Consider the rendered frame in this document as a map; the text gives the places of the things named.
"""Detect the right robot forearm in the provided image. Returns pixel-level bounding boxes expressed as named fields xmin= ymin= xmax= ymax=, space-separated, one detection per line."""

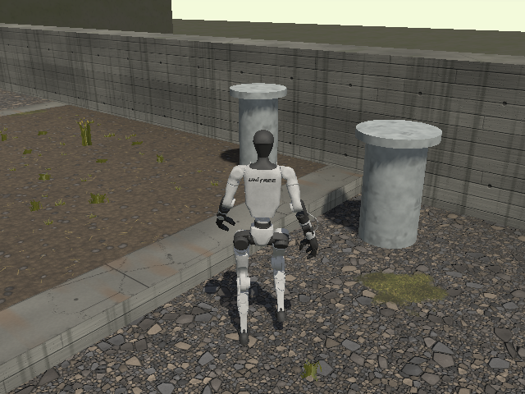
xmin=295 ymin=200 xmax=315 ymax=240

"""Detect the left robot upper arm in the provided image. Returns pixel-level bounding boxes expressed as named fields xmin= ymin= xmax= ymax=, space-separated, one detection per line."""
xmin=222 ymin=165 xmax=246 ymax=208

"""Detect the left robot forearm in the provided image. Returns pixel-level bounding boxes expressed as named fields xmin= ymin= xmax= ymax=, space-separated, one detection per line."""
xmin=217 ymin=196 xmax=230 ymax=220

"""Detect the right robot upper arm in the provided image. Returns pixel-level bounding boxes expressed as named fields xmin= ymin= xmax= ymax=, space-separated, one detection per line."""
xmin=280 ymin=166 xmax=303 ymax=213

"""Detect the left robot hand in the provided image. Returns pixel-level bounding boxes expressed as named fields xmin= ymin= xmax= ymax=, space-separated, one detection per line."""
xmin=216 ymin=217 xmax=235 ymax=231

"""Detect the robot right shin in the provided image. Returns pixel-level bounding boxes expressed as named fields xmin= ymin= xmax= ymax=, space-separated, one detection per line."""
xmin=273 ymin=256 xmax=285 ymax=312

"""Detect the robot left foot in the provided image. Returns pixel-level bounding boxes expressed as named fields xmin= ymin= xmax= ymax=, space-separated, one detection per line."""
xmin=238 ymin=324 xmax=249 ymax=345

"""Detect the right robot hand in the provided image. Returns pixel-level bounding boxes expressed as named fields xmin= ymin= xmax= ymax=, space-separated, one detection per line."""
xmin=299 ymin=237 xmax=318 ymax=259

